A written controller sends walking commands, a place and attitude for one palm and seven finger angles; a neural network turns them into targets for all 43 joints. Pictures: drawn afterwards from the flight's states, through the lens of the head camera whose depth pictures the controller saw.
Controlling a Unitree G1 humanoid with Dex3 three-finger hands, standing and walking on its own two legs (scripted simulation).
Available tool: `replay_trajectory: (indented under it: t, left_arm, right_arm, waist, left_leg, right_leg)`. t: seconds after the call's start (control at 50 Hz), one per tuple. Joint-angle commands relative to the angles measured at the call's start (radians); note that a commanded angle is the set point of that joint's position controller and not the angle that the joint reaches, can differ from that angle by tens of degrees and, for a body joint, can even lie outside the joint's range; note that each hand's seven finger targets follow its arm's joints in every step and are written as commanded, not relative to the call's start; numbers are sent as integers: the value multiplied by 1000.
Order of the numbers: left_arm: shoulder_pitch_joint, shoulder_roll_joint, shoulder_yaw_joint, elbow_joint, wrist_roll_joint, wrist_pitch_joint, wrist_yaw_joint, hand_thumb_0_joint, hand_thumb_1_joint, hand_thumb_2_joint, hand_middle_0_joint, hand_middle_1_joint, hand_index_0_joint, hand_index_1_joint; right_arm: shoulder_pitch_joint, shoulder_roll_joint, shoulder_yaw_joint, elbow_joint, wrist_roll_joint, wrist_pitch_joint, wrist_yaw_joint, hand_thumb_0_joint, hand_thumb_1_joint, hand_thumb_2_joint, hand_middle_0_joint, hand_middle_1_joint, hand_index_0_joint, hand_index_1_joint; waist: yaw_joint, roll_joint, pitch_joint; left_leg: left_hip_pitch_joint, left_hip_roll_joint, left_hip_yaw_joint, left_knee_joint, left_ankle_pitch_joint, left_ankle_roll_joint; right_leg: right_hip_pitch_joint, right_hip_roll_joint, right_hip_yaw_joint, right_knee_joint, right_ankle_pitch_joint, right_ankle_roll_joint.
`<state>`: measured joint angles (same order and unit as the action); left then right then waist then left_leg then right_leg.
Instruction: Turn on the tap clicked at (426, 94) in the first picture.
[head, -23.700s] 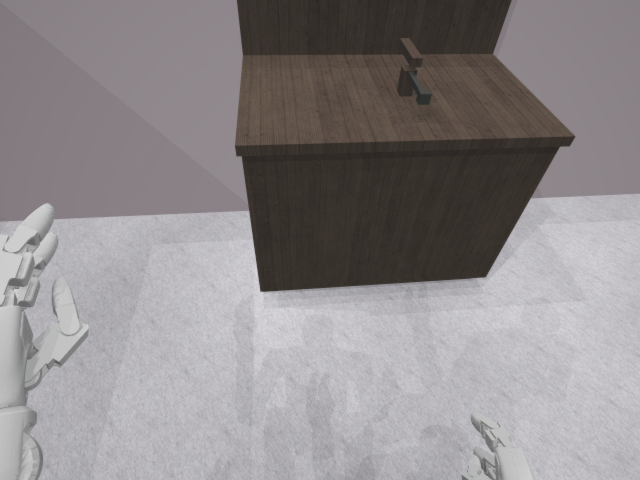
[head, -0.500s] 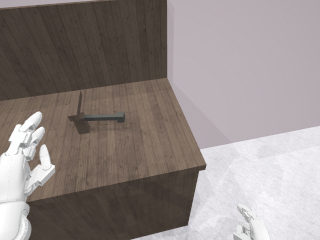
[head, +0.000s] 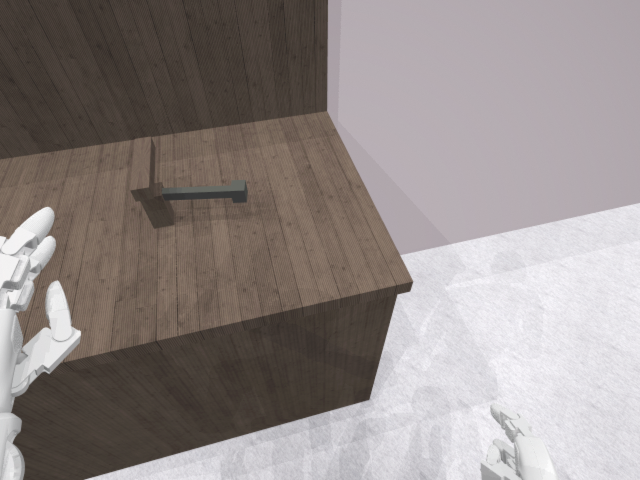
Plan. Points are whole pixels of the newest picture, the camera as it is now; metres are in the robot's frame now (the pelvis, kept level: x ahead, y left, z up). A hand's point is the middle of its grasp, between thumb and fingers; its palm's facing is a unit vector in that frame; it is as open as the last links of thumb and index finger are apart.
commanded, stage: step back with the hand held close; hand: left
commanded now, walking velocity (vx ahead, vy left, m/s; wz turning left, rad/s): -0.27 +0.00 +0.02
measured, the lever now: (239, 191) +0.56 +0.19 +0.02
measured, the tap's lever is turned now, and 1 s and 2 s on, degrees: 78 78 78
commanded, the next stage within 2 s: stop stepping back and stand still in 0.88 s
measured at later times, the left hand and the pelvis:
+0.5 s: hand (24, 387) +0.16 +0.26 +0.16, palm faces +0.37 -0.82 -0.44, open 7.4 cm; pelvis -0.05 +0.01 -0.01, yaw +3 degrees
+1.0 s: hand out of the picture +0.06 +0.23 +0.16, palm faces +0.29 -0.85 -0.43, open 7.4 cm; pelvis -0.16 -0.01 +0.00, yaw +0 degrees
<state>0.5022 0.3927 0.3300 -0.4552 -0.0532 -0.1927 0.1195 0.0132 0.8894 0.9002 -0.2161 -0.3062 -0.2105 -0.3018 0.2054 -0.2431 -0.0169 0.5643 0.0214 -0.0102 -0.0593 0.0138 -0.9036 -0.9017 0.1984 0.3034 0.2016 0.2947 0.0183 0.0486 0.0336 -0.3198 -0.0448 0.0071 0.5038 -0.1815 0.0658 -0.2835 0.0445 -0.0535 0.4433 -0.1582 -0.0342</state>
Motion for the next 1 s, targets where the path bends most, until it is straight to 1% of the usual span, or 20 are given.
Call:
replay_trajectory:
  t: [0.0,0.1,0.16,0.24,0.3,0.34,0.4,0.46,0.5,0.56,0.62,0.7,0.72,0.76,0.78,0.82,0.88,0.92,0.96,0.98]
  left_arm:
    - [-83,146,104,-211,17,-74,29,0,900,900,-200,-300,-200,-300]
    - [-105,148,138,-220,51,-84,28,0,900,900,-200,-300,-200,-300]
    - [-67,148,154,-172,52,-79,18,0,900,900,-200,-300,-200,-300]
    - [-83,148,115,-225,20,-76,22,0,900,900,-200,-300,-200,-300]
    - [-85,161,100,-289,7,-70,38,0,900,900,-200,-300,-200,-300]
    - [-73,187,127,-305,7,-76,45,0,900,900,-200,-300,-200,-300]
    - [-29,193,164,-323,9,-93,51,0,900,900,-200,-300,-200,-300]
    - [-47,182,193,-326,28,-105,39,0,900,900,-200,-300,-200,-300]
    - [-67,153,168,-291,26,-97,32,0,900,900,-200,-300,-200,-300]
    - [-47,104,99,-249,11,-87,19,0,900,900,-200,-300,-200,-300]
    - [-118,88,45,-275,17,-70,14,0,900,900,-200,-300,-200,-300]
    - [-135,153,101,-311,21,-69,2,0,900,900,-200,-300,-200,-300]
    - [-128,168,117,-321,15,-74,0,0,900,900,-200,-300,-200,-300]
    - [-65,193,141,-308,-5,-73,6,0,900,900,-200,-300,-200,-300]
    - [-2,246,196,-288,-4,-75,13,0,900,900,-200,-300,-200,-300]
    - [52,195,165,-239,-7,-47,2,0,900,900,-200,-300,-200,-300]
    - [-47,191,151,-244,-4,-46,9,0,900,900,-200,-300,-200,-300]
    - [-64,182,128,-264,-10,-51,15,0,900,900,-200,-300,-200,-300]
    - [-34,183,126,-291,-18,-61,18,0,900,900,-200,-300,-200,-300]
    - [9,196,135,-298,-17,-51,23,0,900,900,-200,-300,-200,-300]
  right_arm:
    - [-104,-122,-43,-163,-6,-71,-14,0,-900,-900,200,300,200,300]
    - [-104,-123,-49,-163,-12,-86,-22,0,-900,-900,200,300,200,300]
    - [-105,-119,-51,-161,-15,-82,-17,0,-900,-900,200,300,200,300]
    - [-62,-91,-58,-140,-10,-72,3,0,-900,-900,200,300,200,300]
    - [-49,-69,-55,-128,-13,-68,12,0,-900,-900,200,300,200,300]
    - [-66,-77,-51,-131,-16,-63,9,0,-900,-900,200,300,200,300]
    - [-98,-97,-55,-132,-15,-69,-10,0,-900,-900,200,300,200,300]
    - [-98,-100,-53,-145,-31,-91,-15,0,-900,-900,200,300,200,300]
    - [-79,-86,-62,-125,-39,-109,-13,0,-900,-900,200,300,200,300]
    - [-63,-84,-56,-88,-37,-133,-1,0,-900,-900,200,300,200,300]
    - [-85,-84,-40,-61,-44,-138,3,0,-900,-900,200,300,200,300]
    - [-127,-87,-35,-78,-40,-115,0,0,-900,-900,200,300,200,300]
    - [-126,-76,-37,-86,-31,-104,0,0,-900,-900,200,300,200,300]
    - [-115,-61,-60,-112,-3,-85,1,0,-900,-900,200,300,200,300]
    - [-131,-60,-62,-128,-1,-81,-4,0,-900,-900,200,300,200,300]
    - [-141,-20,-28,-134,-15,-60,-4,0,-900,-900,200,300,200,300]
    - [-140,-40,-18,-123,-21,-44,-23,0,-900,-900,200,300,200,300]
    - [-100,-68,-29,-122,-13,-40,-34,0,-900,-900,200,300,200,300]
    - [-80,-104,-53,-136,8,-48,-22,0,-900,-900,200,300,200,300]
    - [-93,-103,-53,-148,-7,-65,-19,0,-900,-900,200,300,200,300]
  waist:
    - [-4,41,-89]
    - [5,102,-121]
    - [7,23,-84]
    - [-16,-193,-130]
    - [-39,-169,-184]
    - [-31,-97,-154]
    - [-9,88,-165]
    - [-3,206,-187]
    - [-4,155,-153]
    - [4,77,-180]
    - [11,130,-242]
    - [28,85,-276]
    - [28,13,-295]
    - [16,-279,-287]
    - [32,-291,-259]
    - [7,-205,-191]
    - [-17,-124,-182]
    - [-27,-56,-224]
    - [-6,65,-293]
    - [0,173,-311]
  left_leg:
    - [-149,163,-228,-197,-342,24]
    - [-344,233,-322,-329,-500,69]
    - [-402,213,-293,-257,-491,78]
    - [-93,70,-126,110,-233,-16]
    - [22,48,-85,237,-107,-54]
    - [3,78,-113,118,-78,-44]
    - [-93,179,-200,-80,29,-5]
    - [-292,301,-333,-273,-97,69]
    - [-212,333,-360,-277,-73,98]
    - [125,296,-285,-205,229,62]
    - [288,283,-239,-155,485,38]
    - [223,229,-157,-82,384,3]
    - [229,179,-90,-7,354,-23]
    - [139,40,39,215,16,-79]
    - [9,11,7,352,-185,-84]
    - [-167,50,-63,376,-245,-81]
    - [-111,58,-23,118,-136,-83]
    - [44,97,-41,-98,256,-61]
    - [288,247,-135,-111,707,-10]
    - [347,308,-231,-108,805,28]
  right_leg:
    - [105,-84,149,-31,-160,24]
    - [307,-3,110,193,-31,49]
    - [306,-14,153,174,-1,43]
    - [-15,-241,400,-121,-64,-68]
    - [-41,-341,388,-105,214,-128]
    - [-42,-290,317,-45,209,-83]
    - [69,-105,184,56,114,15]
    - [210,9,115,360,-116,55]
    - [91,15,137,436,-242,50]
    - [-84,11,115,244,-298,47]
    - [-72,6,121,69,-211,48]
    - [64,-6,124,-97,62,49]
    - [57,-48,151,-130,259,47]
    - [13,-224,217,-135,572,26]
    - [2,-286,277,-123,611,-21]
    - [95,-319,303,-54,721,-95]
    - [175,-268,263,18,812,-69]
    - [159,-187,208,93,666,2]
    - [-13,-50,142,163,104,81]
    - [-124,-27,131,237,-195,63]
